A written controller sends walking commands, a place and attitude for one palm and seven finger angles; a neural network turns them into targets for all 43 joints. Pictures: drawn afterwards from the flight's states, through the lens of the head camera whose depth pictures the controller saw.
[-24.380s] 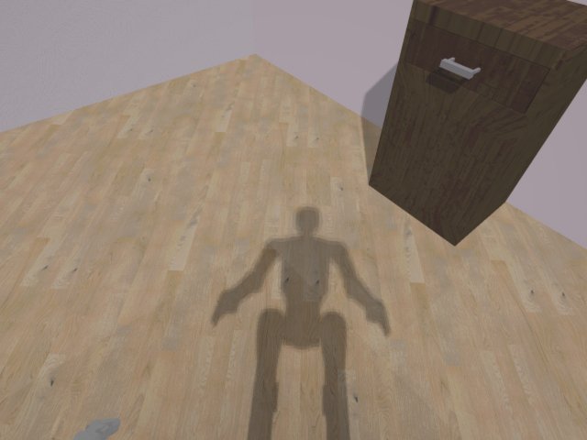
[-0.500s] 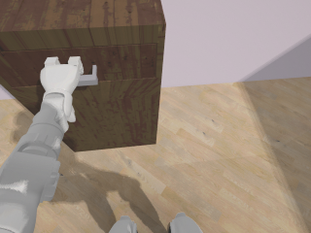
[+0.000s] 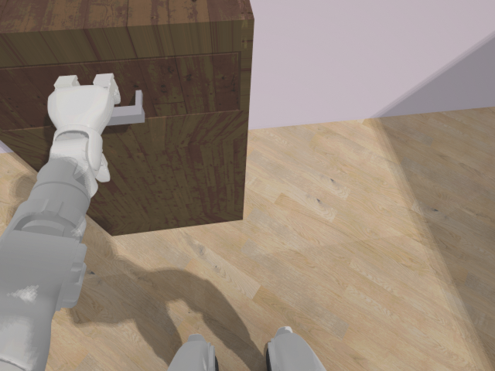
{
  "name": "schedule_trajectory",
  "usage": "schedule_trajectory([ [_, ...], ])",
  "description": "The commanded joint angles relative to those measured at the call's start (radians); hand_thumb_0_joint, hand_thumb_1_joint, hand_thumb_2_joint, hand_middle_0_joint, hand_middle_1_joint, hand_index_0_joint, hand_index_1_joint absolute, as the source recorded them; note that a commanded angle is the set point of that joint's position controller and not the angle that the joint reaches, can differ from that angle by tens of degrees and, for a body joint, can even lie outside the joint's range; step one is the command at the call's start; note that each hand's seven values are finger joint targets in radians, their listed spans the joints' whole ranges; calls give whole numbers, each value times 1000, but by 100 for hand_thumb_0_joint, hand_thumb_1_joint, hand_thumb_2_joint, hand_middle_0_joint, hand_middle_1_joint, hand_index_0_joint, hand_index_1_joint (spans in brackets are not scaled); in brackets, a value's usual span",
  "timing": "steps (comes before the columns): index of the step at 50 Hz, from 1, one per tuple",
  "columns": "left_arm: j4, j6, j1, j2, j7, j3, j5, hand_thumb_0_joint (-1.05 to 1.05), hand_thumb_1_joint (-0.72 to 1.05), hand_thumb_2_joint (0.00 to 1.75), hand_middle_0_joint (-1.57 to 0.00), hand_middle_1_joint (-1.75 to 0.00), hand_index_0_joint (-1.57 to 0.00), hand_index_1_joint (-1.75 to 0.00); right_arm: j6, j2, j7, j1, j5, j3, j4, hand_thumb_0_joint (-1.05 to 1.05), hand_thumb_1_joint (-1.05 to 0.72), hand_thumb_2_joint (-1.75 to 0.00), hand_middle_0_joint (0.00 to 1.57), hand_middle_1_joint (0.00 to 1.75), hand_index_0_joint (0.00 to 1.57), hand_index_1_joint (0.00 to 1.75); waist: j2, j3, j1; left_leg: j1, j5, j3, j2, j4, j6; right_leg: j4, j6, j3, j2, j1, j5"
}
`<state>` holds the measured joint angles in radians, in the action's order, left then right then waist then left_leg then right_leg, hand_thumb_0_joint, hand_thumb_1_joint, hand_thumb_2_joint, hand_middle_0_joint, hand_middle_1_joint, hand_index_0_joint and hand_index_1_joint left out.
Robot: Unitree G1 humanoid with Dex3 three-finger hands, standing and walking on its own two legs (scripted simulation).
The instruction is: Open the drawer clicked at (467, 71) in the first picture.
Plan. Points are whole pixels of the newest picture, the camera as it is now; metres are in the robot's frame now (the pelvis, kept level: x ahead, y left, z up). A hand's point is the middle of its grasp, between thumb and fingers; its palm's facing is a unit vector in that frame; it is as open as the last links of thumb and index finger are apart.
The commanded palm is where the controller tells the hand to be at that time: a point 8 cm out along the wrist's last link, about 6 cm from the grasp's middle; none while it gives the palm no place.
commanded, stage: lift the fingers back up to retry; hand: left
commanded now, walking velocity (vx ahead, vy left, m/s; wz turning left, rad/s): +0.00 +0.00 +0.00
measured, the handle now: (111, 107) +0.57 +0.21 +0.03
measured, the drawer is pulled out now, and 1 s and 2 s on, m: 0.00 0.00 0.00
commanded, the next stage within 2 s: re-aim the fingers above the handle in 0.74 s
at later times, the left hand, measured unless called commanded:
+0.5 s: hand (82, 107) +0.52 +0.23 +0.08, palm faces +0.00 -0.02 -1.00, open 13.8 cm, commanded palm +0.50 +0.22 +0.14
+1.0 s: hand (74, 113) +0.50 +0.24 +0.09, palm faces +0.00 +0.00 -1.00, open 13.8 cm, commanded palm +0.48 +0.23 +0.14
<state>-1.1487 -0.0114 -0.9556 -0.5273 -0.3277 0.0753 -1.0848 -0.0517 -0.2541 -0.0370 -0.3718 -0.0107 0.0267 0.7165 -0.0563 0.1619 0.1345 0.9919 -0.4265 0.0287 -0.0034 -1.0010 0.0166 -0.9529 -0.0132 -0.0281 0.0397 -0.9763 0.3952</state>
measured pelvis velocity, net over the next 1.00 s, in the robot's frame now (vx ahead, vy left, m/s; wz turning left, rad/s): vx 0.05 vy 0.00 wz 0.01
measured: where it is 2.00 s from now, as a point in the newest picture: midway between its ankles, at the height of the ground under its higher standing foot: outside the picture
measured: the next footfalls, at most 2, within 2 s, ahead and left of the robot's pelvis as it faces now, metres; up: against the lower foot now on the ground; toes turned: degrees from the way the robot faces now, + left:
none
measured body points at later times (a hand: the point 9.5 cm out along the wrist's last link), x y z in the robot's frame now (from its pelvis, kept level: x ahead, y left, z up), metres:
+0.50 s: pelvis +0.04 +0.01 +0.03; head +0.13 +0.00 +0.47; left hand +0.52 +0.23 +0.13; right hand +0.04 -0.26 -0.10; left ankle +0.02 +0.11 -0.67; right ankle +0.02 -0.13 -0.67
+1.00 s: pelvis +0.05 +0.00 +0.04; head +0.13 -0.02 +0.48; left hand +0.50 +0.23 +0.14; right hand +0.11 -0.27 -0.10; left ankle +0.02 +0.11 -0.67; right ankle +0.02 -0.13 -0.67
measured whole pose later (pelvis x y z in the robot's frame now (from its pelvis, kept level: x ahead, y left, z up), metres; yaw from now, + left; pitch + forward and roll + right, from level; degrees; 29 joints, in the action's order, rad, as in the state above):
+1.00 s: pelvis +0.05 +0.00 +0.04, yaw +1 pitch +17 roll -1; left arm -0.94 0.00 -0.74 -0.45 -0.31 0.03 -1.08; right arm -0.10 -0.25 -0.03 -0.29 -0.01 0.06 0.70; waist -0.06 0.13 0.06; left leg 0.65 -0.39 0.03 -0.01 -0.74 0.01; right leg -0.71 0.00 -0.03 0.03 -0.64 0.37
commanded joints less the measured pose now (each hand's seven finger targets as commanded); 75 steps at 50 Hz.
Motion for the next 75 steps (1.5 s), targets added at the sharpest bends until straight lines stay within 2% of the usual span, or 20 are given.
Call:
schedule_trajectory([
  [1,140,15,-356,-189,15,-55,10,0,-50,30,-30,-120,-30,-120,18,-167,-18,-158,-1,62,-54,0,-90,-90,20,30,20,30,10,367,39,-285,174,-19,-9,134,37,158,37,50,19,206,-136],
  [3,168,16,-348,-230,9,-87,8,0,-50,30,-30,-120,-30,-120,14,-168,-20,-163,-1,63,-56,0,-90,-90,20,30,20,30,-8,421,21,-336,224,-14,-9,144,34,158,39,50,21,242,-173],
  [6,222,25,-367,-172,4,-56,13,0,-50,30,-30,-120,-30,-120,14,-159,-18,-163,1,70,-57,0,-90,-90,20,30,20,30,-26,440,24,-419,280,-6,-4,162,29,182,41,59,27,245,-195],
  [13,295,46,-412,-244,-35,-112,6,0,-50,30,-30,-120,-30,-120,9,-163,-23,-146,-2,70,-40,0,-90,-90,20,30,20,30,-46,401,11,-468,323,-6,-6,208,27,224,43,58,27,301,-231],
  [17,318,35,-369,-274,-58,-147,2,0,-50,30,-30,-120,-30,-120,1,-161,-17,-132,-7,71,-41,0,-90,-90,20,30,20,30,-75,447,-16,-517,427,-17,-10,219,22,228,45,59,27,371,-320],
  [22,297,-20,-279,-165,-32,-81,18,0,-50,30,-30,-120,-30,-120,-12,-158,0,-125,0,81,-47,0,-90,-90,20,30,20,30,-59,434,-23,-597,565,-24,1,244,14,259,43,70,31,414,-400],
  [25,319,-39,-268,-169,12,-73,36,0,-50,30,-30,-120,-30,-120,-23,-162,-3,-109,10,82,-60,0,-90,-90,20,30,20,30,-2,403,-22,-588,540,-31,-1,274,21,290,38,62,28,478,-427],
  [32,377,20,-184,-127,78,-51,41,0,-50,30,-30,-120,-30,-120,-40,-153,-12,-83,13,84,-78,0,-90,-90,20,30,20,30,25,322,-34,-628,638,-27,-2,298,25,314,39,59,24,501,-476],
  [38,460,60,-204,-131,30,-78,21,0,-50,30,-30,-120,-30,-120,-40,-143,0,-65,2,93,-87,0,-90,-90,20,30,20,30,-44,369,-54,-677,711,-26,0,281,14,290,46,60,23,482,-487],
  [41,464,50,-222,-187,-9,-132,13,0,-50,30,-30,-120,-30,-120,-39,-144,0,-59,-1,93,-87,0,-90,-90,20,30,20,30,-15,399,-60,-645,688,-33,-9,275,16,280,47,53,21,524,-515],
  [43,456,36,-247,-155,-30,-105,6,0,-50,30,-30,-120,-30,-120,-34,-140,3,-55,0,93,-83,0,-90,-90,20,30,20,30,-24,395,-49,-641,662,-35,-11,276,16,279,46,55,21,512,-506],
  [44,432,26,-225,-232,-39,-169,1,0,-50,30,-30,-120,-30,-120,-36,-146,-1,-49,-1,91,-79,0,-90,-90,20,30,20,30,1,403,-66,-613,625,-43,-16,277,19,279,45,50,19,543,-509],
  [46,433,9,-257,-244,-43,-163,-4,0,-50,30,-30,-120,-30,-120,-39,-147,-7,-41,-2,88,-83,0,-90,-90,20,30,20,30,2,421,-59,-600,614,-45,-23,279,20,278,44,44,16,568,-530],
  [47,437,6,-262,-184,-39,-112,-3,0,-50,30,-30,-120,-30,-120,-34,-139,-6,-43,0,89,-86,0,-90,-90,20,30,20,30,-14,428,-48,-615,609,-48,-24,281,22,284,42,45,15,565,-531],
  [51,369,-13,-228,-157,9,-84,24,0,-50,30,-30,-120,-30,-120,-35,-149,-10,-47,6,92,-78,0,-90,-90,20,30,20,30,42,401,-28,-611,571,-53,-24,290,27,310,36,42,15,581,-533],
  [54,334,-5,-236,-90,59,-8,39,0,-50,30,-30,-120,-30,-120,-35,-150,-17,-44,14,88,-76,0,-90,-90,20,30,20,30,62,309,-8,-583,464,-56,-28,310,32,341,31,40,12,542,-463],
  [61,387,109,-269,-235,57,-132,24,0,-50,30,-30,-120,-30,-120,-26,-149,-32,-60,4,85,-80,0,-90,-90,20,30,20,30,13,340,-41,-554,456,-48,-31,297,33,313,43,28,11,542,-440],
  [66,370,86,-239,-348,-29,-231,-9,0,-50,30,-30,-120,-30,-120,-23,-150,-21,-50,-2,79,-81,0,-90,-90,20,30,20,30,-15,390,-81,-486,479,-56,-34,281,25,264,46,29,12,561,-462],
  [71,347,12,-177,-246,-34,-158,1,0,-50,30,-30,-120,-30,-120,-17,-155,-3,-70,4,92,-84,0,-90,-90,20,30,20,30,-20,459,-66,-558,570,-65,-20,275,21,270,42,41,21,571,-516],
  [75,326,-4,-226,-173,40,-69,39,0,-50,30,-30,-120,-30,-120,-12,-168,-13,-83,17,97,-71,0,-90,-90,20,30,20,30,69,366,-16,-566,462,-59,-15,307,33,329,30,38,21,544,-443],
])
